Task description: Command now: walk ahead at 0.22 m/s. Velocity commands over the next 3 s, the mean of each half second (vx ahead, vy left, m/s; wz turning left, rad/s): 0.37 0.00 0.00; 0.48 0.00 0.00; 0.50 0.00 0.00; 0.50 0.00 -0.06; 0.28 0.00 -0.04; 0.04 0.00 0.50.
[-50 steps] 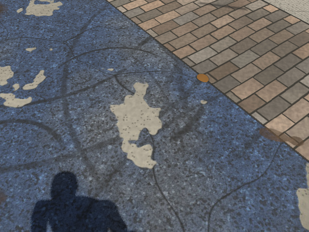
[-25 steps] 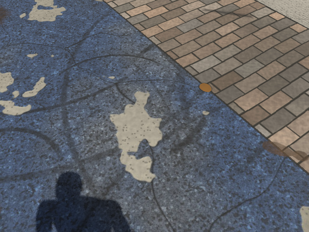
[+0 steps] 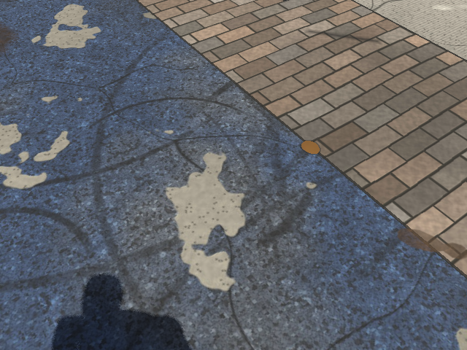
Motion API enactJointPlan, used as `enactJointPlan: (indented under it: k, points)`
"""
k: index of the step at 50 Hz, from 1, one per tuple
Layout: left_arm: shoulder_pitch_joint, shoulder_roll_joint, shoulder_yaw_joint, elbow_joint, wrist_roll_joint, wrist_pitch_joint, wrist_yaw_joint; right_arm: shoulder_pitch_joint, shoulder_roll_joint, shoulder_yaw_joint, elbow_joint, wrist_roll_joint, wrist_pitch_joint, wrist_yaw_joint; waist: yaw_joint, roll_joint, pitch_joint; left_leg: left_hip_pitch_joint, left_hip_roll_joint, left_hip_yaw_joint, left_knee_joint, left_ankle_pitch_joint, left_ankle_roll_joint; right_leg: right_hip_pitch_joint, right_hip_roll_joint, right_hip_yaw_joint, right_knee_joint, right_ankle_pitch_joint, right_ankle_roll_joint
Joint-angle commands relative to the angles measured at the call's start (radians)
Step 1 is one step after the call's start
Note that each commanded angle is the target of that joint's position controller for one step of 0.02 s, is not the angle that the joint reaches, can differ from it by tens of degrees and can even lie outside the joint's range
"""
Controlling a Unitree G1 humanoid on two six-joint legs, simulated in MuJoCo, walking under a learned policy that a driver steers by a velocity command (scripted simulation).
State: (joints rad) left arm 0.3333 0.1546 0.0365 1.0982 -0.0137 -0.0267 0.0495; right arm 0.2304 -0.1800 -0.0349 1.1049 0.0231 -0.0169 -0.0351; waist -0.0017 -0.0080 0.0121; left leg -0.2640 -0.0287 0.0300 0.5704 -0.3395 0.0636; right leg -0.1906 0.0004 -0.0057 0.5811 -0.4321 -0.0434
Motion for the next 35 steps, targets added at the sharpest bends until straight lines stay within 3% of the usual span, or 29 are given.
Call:
enactJointPlan:
  k: [1, 2, 3, 4, 5, 7, 8, 9, 10, 11, 12, 13, 15, 17, 21, 24, 27, 28, 30, 31, 32, 33, 34, 35]
  points:
    - [-0.02, 0.032, 0.004, -0.063, -0.008, -0.045, -0.008, 0.134, -0.172, -0.041, -0.004, 0.009, -0.038, 0.005, -0.047, 0.157, 0.124, 0.074, 0.279, -0.439, -0.342, -0.506, 0.178, -0.31, 0.012, -0.043, 0.095, -0.066, -0.04]
    - [-0.042, 0.038, 0.006, -0.072, -0.007, -0.055, -0.017, 0.151, -0.183, -0.046, -0.003, 0.003, -0.046, 0.007, -0.051, 0.165, 0.114, 0.06, 0.343, -0.553, -0.394, -0.498, 0.219, -0.306, 0.0, -0.028, 0.174, -0.019, -0.049]
    - [-0.051, 0.055, 0.013, -0.08, -0.01, -0.061, -0.023, 0.132, -0.184, -0.046, -0.017, -0.007, -0.055, 0.008, -0.039, 0.148, 0.109, 0.037, 0.371, -0.589, -0.418, -0.468, 0.234, -0.31, -0.019, -0.003, 0.248, -0.041, -0.061]
    - [-0.043, 0.056, 0.015, -0.082, -0.013, -0.065, -0.028, 0.099, -0.185, -0.045, -0.035, -0.01, -0.062, 0.01, -0.021, 0.138, 0.099, 0.022, 0.378, -0.584, -0.426, -0.435, 0.231, -0.309, -0.036, 0.016, 0.288, -0.079, -0.071]
    - [-0.029, 0.055, 0.015, -0.082, -0.017, -0.07, -0.031, 0.055, -0.188, -0.045, -0.056, -0.001, -0.066, 0.012, 0.003, 0.137, 0.096, 0.005, 0.366, -0.534, -0.424, -0.384, 0.206, -0.288, -0.053, 0.023, 0.236, -0.091, -0.081]
    - [0.036, 0.055, 0.022, -0.049, -0.019, -0.079, -0.028, -0.053, -0.184, -0.043, -0.091, 0.022, -0.058, 0.016, 0.072, 0.12, 0.083, -0.112, 0.244, -0.306, -0.378, -0.235, 0.118, -0.044, -0.02, -0.047, -0.051, 0.036, -0.088]
    - [0.099, 0.057, 0.03, -0.011, -0.009, -0.077, -0.027, -0.053, -0.183, -0.045, -0.095, 0.027, -0.051, 0.017, 0.09, 0.095, 0.065, -0.177, 0.177, -0.211, -0.304, -0.183, 0.092, 0.098, 0.03, -0.091, -0.114, 0.141, -0.067]
    - [0.187, 0.074, 0.04, 0.022, -0.001, -0.072, -0.029, -0.057, -0.163, -0.04, -0.102, 0.027, -0.05, 0.017, 0.113, 0.042, 0.044, -0.25, 0.13, -0.145, -0.186, -0.137, 0.066, 0.207, 0.014, -0.05, -0.129, 0.161, -0.06]
    - [0.322, 0.127, 0.056, 0.044, 0.0, -0.07, -0.026, -0.085, -0.102, -0.023, -0.122, 0.018, -0.057, 0.023, 0.153, -0.143, 0.001, -0.377, 0.052, -0.032, 0.117, -0.052, 0.016, 0.335, -0.162, 0.209, -0.263, 0.031, -0.109]
    - [0.404, 0.238, 0.076, 0.041, -0.002, -0.075, -0.034, -0.101, -0.064, -0.013, -0.161, 0.015, -0.077, 0.025, 0.163, -0.341, 0.012, -0.598, -0.03, 0.021, 0.364, -0.163, -0.002, 0.417, -0.372, 0.603, -0.42, -0.097, -0.242]
    - [0.345, 0.189, 0.058, 0.031, 0.014, -0.089, -0.034, -0.127, -0.094, -0.018, -0.168, 0.022, -0.089, 0.027, 0.127, -0.223, 0.072, -0.688, 0.039, -0.074, 0.55, -0.179, 0.016, 0.348, -0.426, 0.7, -0.431, -0.185, -0.276]
    - [0.257, 0.143, 0.042, -0.001, 0.014, -0.101, -0.036, -0.116, -0.108, -0.018, -0.167, 0.029, -0.098, 0.035, 0.082, -0.122, 0.105, -0.742, 0.086, -0.109, 0.62, -0.068, 0.033, 0.332, -0.392, 0.616, -0.425, -0.172, -0.242]
    - [0.136, 0.137, 0.028, -0.046, 0.005, -0.102, -0.052, -0.095, -0.129, -0.028, -0.147, 0.008, -0.104, 0.039, 0.03, -0.049, 0.101, -0.693, 0.135, -0.094, 0.571, 0.092, 0.03, 0.27, -0.315, 0.416, -0.444, 0.056, -0.17]
    - [0.146, 0.096, 0.012, -0.049, 0.014, -0.088, -0.053, -0.108, -0.12, -0.033, -0.143, 0.0, -0.097, 0.046, 0.025, -0.064, 0.088, -0.594, 0.143, -0.058, 0.481, 0.171, 0.005, 0.214, -0.247, 0.254, -0.456, 0.274, -0.131]
    - [0.194, 0.142, 0.014, -0.055, 0.021, -0.077, -0.034, -0.271, -0.066, -0.012, -0.203, -0.002, -0.083, 0.053, 0.059, -0.069, 0.115, -0.505, 0.107, 0.003, 0.227, 0.317, -0.027, 0.132, -0.19, 0.117, -0.475, 0.439, -0.125]
    - [0.226, 0.175, 0.022, -0.053, 0.013, -0.079, -0.028, -0.373, -0.071, -0.003, -0.241, 0.006, -0.081, 0.064, 0.08, -0.087, 0.135, -0.411, 0.076, 0.03, 0.072, 0.391, -0.026, 0.11, -0.197, 0.084, -0.501, 0.422, -0.127]
    - [0.237, 0.176, 0.029, -0.04, 0.0, -0.078, -0.029, -0.427, -0.094, -0.002, -0.277, 0.012, -0.085, 0.078, 0.073, -0.091, 0.157, -0.412, 0.079, 0.014, -0.004, 0.376, 0.005, 0.203, -0.241, 0.071, -0.478, 0.48, -0.121]
    - [0.231, 0.181, 0.032, -0.039, -0.002, -0.075, -0.029, -0.43, -0.104, -0.004, -0.285, 0.011, -0.088, 0.083, 0.062, -0.092, 0.149, -0.4, 0.074, 0.015, -0.024, 0.351, 0.019, 0.243, -0.253, 0.064, -0.45, 0.542, -0.115]
    - [0.203, 0.206, 0.041, -0.047, 0.002, -0.066, -0.028, -0.362, -0.146, -0.023, -0.28, 0.008, -0.096, 0.086, 0.007, -0.122, 0.073, -0.261, 0.028, 0.046, -0.038, 0.288, 0.051, 0.298, -0.262, 0.043, -0.328, 0.871, -0.094]
    - [0.186, 0.213, 0.044, -0.052, 0.007, -0.059, -0.028, -0.247, -0.18, -0.043, -0.251, 0.008, -0.096, 0.082, -0.056, -0.144, -0.007, -0.108, -0.009, 0.072, -0.031, 0.267, 0.072, 0.295, -0.246, 0.021, -0.192, 1.065, -0.079]
    - [0.161, 0.208, 0.04, -0.064, 0.012, -0.053, -0.03, -0.054, -0.225, -0.069, -0.195, 0.012, -0.092, 0.074, -0.146, -0.145, -0.115, 0.149, -0.009, 0.06, -0.028, 0.284, 0.103, 0.198, -0.205, -0.006, 0.022, 1.114, -0.05]
    - [0.153, 0.175, 0.025, -0.094, 0.028, -0.056, -0.035, 0.144, -0.308, -0.091, -0.156, -0.003, -0.085, 0.061, -0.201, -0.016, -0.271, 0.492, 0.21, -0.203, -0.009, 0.236, 0.169, -0.07, -0.139, -0.033, 0.368, 0.758, -0.019]
    - [0.29, 0.008, -0.017, -0.089, 0.007, -0.08, -0.052, 0.206, -0.334, -0.089, -0.134, -0.02, -0.082, 0.07, -0.104, 0.278, -0.457, 0.764, 0.44, -0.73, -0.187, -0.042, 0.324, -0.404, 0.056, 0.057, 0.71, -0.082, 0.03]
    - [0.195, 0.107, 0.007, -0.091, -0.023, -0.107, -0.054, 0.16, -0.244, -0.065, -0.133, -0.014, -0.084, 0.072, -0.134, 0.204, -0.374, 0.687, 0.397, -0.778, -0.287, -0.097, 0.27, -0.508, 0.019, 0.174, 0.836, -0.1, -0.002]
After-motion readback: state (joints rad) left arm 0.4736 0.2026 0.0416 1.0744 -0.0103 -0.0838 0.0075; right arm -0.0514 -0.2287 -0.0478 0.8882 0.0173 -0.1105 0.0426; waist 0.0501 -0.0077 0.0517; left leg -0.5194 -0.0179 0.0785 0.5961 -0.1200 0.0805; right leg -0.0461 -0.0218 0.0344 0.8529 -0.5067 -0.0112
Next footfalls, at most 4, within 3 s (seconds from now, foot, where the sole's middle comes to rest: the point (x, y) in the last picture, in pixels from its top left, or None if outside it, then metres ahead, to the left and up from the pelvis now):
0.64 left None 0.43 0.10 -0.77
1.20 right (290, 278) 0.75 -0.15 -0.77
1.78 left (216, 200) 1.07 0.09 -0.77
2.28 right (279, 148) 1.34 -0.16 -0.77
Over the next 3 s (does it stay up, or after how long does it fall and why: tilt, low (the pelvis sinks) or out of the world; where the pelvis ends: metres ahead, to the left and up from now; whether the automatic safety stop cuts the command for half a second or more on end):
stays up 1.25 0.00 0.01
